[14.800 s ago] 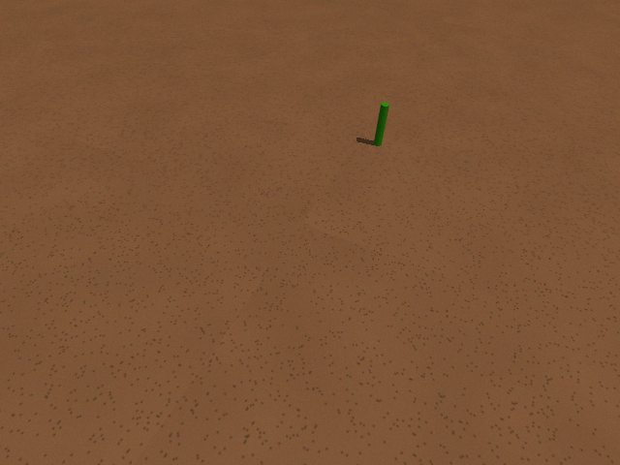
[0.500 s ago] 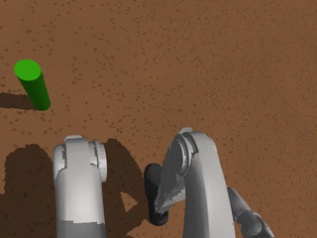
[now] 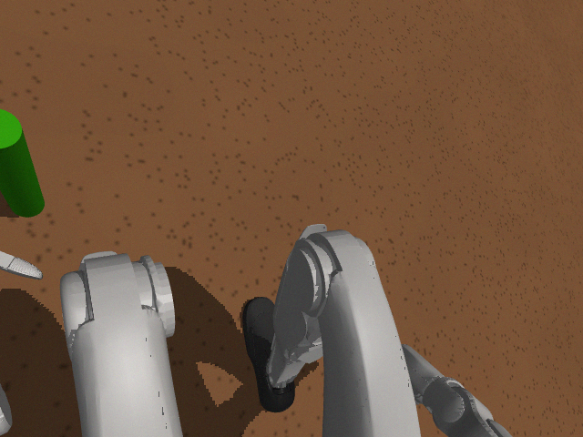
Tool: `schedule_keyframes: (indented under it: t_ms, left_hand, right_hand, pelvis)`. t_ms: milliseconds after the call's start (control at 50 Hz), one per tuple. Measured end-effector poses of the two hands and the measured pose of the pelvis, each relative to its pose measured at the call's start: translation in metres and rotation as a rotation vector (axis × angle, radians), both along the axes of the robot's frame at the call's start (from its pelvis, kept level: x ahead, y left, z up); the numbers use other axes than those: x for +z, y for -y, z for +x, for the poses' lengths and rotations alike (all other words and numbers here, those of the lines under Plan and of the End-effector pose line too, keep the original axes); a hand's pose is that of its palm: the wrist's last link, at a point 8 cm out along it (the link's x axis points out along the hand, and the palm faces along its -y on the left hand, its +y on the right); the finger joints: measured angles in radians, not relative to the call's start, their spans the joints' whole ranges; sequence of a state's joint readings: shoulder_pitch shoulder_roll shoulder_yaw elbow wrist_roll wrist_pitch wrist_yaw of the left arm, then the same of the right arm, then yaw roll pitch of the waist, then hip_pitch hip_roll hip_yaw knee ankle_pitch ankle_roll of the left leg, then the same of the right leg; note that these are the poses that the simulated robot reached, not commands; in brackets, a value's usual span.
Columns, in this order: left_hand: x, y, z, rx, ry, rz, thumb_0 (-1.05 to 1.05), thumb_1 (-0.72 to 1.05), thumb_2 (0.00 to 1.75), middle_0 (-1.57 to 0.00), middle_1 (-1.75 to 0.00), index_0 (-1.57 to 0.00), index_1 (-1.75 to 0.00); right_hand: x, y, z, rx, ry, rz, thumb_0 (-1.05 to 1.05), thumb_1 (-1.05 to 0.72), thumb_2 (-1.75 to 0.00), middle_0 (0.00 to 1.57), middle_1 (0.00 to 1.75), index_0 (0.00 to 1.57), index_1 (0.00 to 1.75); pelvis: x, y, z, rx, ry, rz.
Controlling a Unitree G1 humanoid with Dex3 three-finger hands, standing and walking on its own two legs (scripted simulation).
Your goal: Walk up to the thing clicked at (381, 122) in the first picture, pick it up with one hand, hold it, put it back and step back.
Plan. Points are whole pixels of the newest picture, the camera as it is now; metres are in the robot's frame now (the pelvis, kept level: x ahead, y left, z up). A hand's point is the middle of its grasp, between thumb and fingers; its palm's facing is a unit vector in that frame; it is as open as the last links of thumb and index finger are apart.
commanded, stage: close in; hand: left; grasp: from the side
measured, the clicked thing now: (14, 174) +0.46 +0.26 -0.17
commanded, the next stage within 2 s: rest palm in 0.42 s
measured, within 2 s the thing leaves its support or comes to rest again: leaves its support in 1.82 s
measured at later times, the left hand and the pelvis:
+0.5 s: hand (17, 194) +0.42 +0.25 -0.15, palm faces +0.23 -0.97 -0.02, open 17.6 cm; pelvis +0.00 +0.00 +0.00, yaw -1 degrees
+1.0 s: hand (20, 181) +0.44 +0.25 -0.15, palm faces +0.26 -0.97 -0.01, open 14.0 cm; pelvis +0.00 +0.00 +0.00, yaw -2 degrees
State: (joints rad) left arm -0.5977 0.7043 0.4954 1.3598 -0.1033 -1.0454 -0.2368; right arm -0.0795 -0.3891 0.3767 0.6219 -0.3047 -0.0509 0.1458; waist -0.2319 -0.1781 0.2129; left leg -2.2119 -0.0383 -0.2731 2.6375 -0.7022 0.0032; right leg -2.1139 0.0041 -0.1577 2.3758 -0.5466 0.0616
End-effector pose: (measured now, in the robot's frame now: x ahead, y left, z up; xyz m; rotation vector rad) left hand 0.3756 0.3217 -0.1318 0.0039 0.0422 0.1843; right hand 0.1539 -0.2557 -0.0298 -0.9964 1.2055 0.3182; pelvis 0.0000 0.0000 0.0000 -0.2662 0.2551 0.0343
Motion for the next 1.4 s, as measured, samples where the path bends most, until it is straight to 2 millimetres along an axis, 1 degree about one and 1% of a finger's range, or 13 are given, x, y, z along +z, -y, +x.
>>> schedule_keyframes:
  t_ms: [80, 160, 280, 400, 580, 680, 740, 880, 1000, 1120, 1400]
  left_hand:
    - [-0.004, 0.013, 0.006, 0.001, 0.005, -0.02, -0.02, -0.61, 0.01, -0.07, -0.07, -0.07, -0.07]
    - [-0.01, 0.02, 0.011, 0.04, 0.011, -0.041, -0.02, -0.61, 0.02, -0.07, -0.07, -0.07, -0.07]
    - [-0.015, 0.021, 0.012, 0.051, 0.02, -0.005, -0.02, -0.59, 0.05, -0.07, -0.08, -0.06, -0.08]
    - [-0.013, 0.019, 0.011, 0.055, 0.021, 0.022, -0.02, -0.56, 0.07, -0.06, -0.08, -0.05, -0.08]
    - [-0.014, 0.032, 0.019, 0.059, 0.02, -0.004, -0.02, -0.58, 0.08, -0.06, -0.07, -0.05, -0.08]
    - [-0.019, 0.033, 0.021, 0.08, 0.018, -0.008, -0.02, -0.54, 0.1, -0.07, -0.07, -0.05, -0.08]
    - [-0.021, 0.031, 0.02, 0.09, 0.017, -0.001, -0.02, -0.49, 0.12, -0.09, -0.08, -0.07, -0.09]
    - [-0.02, 0.025, 0.025, 0.084, 0.029, 0.023, -0.02, -0.31, 0.22, -0.21, -0.18, -0.19, -0.19]
    - [-0.02, 0.028, 0.032, 0.079, 0.025, 0.011, -0.01, -0.16, 0.31, -0.32, -0.28, -0.3, -0.29]
    - [-0.023, 0.032, 0.034, 0.079, 0.017, -0.003, -0.01, -0.01, 0.42, -0.43, -0.38, -0.41, -0.39]
    - [-0.023, 0.028, 0.045, 0.083, 0.027, 0.008, 0.0, 0.34, 0.71, -0.73, -0.67, -0.71, -0.68]
  right_hand:
    - [0.001, 0.001, -0.003, -0.003, -0.011, -0.007, 0.0, -0.94, -0.91, 0.21, 0.3, 0.21, 0.3]
    - [0.002, 0.0, -0.005, -0.001, -0.018, -0.017, 0.0, -0.94, -0.91, 0.21, 0.3, 0.21, 0.3]
    - [0.001, 0.0, -0.006, 0.004, -0.046, -0.033, 0.0, -0.93, -0.91, 0.21, 0.3, 0.21, 0.3]
    - [-0.004, 0.002, -0.005, 0.005, -0.07, -0.029, 0.0, -0.93, -0.91, 0.21, 0.3, 0.21, 0.3]
    - [-0.003, 0.0, 0.001, 0.006, -0.054, -0.02, 0.0, -0.93, -0.91, 0.21, 0.3, 0.21, 0.3]
    - [0.0, -0.002, 0.001, 0.012, -0.057, -0.03, 0.0, -0.92, -0.91, 0.21, 0.3, 0.21, 0.3]
    - [0.0, -0.001, -0.001, 0.014, -0.069, -0.038, 0.0, -0.91, -0.91, 0.21, 0.3, 0.21, 0.3]
    - [-0.001, 0.001, -0.005, 0.01, -0.099, -0.055, 0.0, -0.91, -0.9, 0.21, 0.3, 0.21, 0.3]
    - [0.001, 0.0, -0.007, 0.001, -0.097, -0.057, 0.0, -0.9, -0.9, 0.21, 0.3, 0.21, 0.3]
    - [0.003, -0.002, -0.01, 0.0, -0.1, -0.059, 0.0, -0.9, -0.9, 0.21, 0.3, 0.21, 0.3]
    - [0.003, -0.002, -0.018, -0.01, -0.121, -0.078, 0.0, -0.89, -0.9, 0.21, 0.3, 0.21, 0.3]
  pelvis:
    - [0.0, 0.0, 0.0, -0.004, 0.004, -0.005]
    - [-0.001, 0.0, 0.0, -0.01, 0.01, -0.009]
    - [-0.002, 0.001, 0.0, -0.014, 0.013, -0.011]
    - [-0.001, 0.001, 0.001, -0.013, 0.004, -0.01]
    - [-0.001, 0.001, 0.002, -0.019, 0.002, -0.013]
    - [-0.001, 0.001, 0.002, -0.024, 0.005, -0.018]
    - [0.0, 0.001, 0.002, -0.025, 0.005, -0.021]
    - [0.0, 0.0, 0.002, -0.025, 0.004, -0.024]
    - [0.0, -0.001, 0.002, -0.028, 0.005, -0.03]
    - [0.001, -0.001, 0.001, -0.032, 0.007, -0.034]
    - [0.001, -0.003, 0.0, -0.037, 0.009, -0.039]
